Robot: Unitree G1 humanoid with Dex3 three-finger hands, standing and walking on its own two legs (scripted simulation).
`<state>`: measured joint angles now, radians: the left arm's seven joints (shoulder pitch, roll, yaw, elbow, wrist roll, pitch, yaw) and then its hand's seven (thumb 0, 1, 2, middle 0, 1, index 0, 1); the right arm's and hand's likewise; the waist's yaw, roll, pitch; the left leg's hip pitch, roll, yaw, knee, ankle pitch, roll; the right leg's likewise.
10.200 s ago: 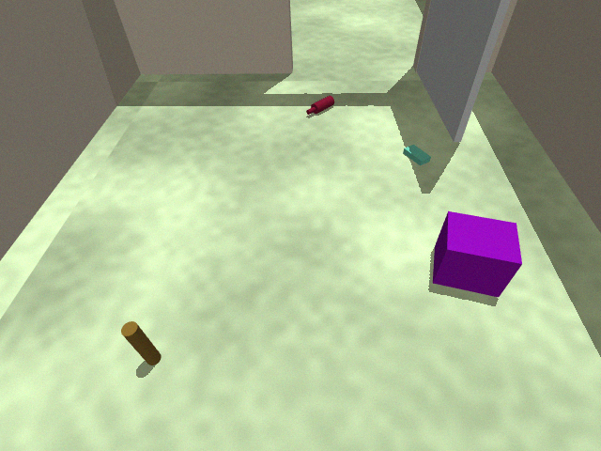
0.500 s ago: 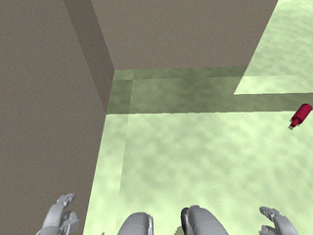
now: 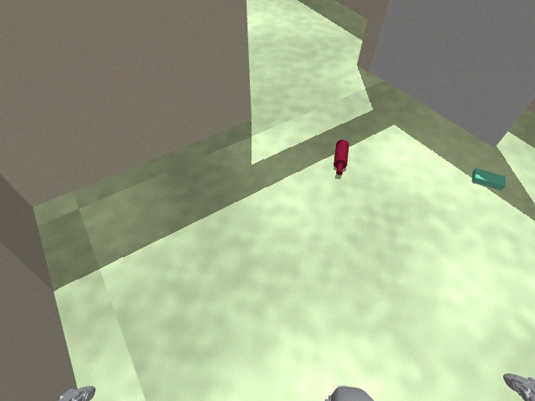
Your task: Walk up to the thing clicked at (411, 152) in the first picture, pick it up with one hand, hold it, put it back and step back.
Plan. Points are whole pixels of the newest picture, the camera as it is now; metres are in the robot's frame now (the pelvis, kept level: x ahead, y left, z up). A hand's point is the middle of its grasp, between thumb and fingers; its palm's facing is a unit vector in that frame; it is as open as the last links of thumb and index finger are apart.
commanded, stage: walk up
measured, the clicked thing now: (488, 179) +1.10 -1.12 -0.75
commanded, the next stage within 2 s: none
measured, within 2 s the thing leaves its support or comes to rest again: neither
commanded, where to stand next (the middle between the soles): +0.11 -0.08 m, yaw -58 degrees
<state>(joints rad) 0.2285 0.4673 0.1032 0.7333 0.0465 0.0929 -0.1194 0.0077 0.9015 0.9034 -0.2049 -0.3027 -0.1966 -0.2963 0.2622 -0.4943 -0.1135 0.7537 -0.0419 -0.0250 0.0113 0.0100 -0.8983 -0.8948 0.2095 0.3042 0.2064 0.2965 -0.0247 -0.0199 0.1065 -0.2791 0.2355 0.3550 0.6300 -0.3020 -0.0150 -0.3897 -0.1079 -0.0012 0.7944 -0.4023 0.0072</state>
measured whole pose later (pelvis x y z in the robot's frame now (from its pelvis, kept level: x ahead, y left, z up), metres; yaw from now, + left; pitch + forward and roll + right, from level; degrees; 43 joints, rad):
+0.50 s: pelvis +0.06 -0.02 -0.02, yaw -24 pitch -2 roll -1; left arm 0.27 0.45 0.03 0.77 0.01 0.02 0.02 0.01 0.90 0.90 -0.21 -0.30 -0.20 -0.30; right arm 0.23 -0.37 -0.05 0.76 -0.02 -0.02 0.03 0.01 -0.90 -0.89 0.21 0.30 0.21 0.30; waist -0.01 0.00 0.11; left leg -0.43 0.04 0.07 0.75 -0.29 0.03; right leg -0.43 0.08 0.12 1.05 -0.50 0.00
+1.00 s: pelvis +0.06 -0.03 -0.03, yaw -43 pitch -1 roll +1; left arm 0.24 0.39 0.04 0.74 0.03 -0.02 0.02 0.00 0.90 0.90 -0.21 -0.30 -0.20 -0.30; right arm 0.19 -0.43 -0.05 0.78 -0.01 0.03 0.00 0.01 -0.90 -0.90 0.21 0.30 0.20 0.30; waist -0.01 0.04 0.13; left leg -0.51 0.06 0.01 1.07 -0.49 0.02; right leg -0.44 0.08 0.10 0.84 -0.38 -0.03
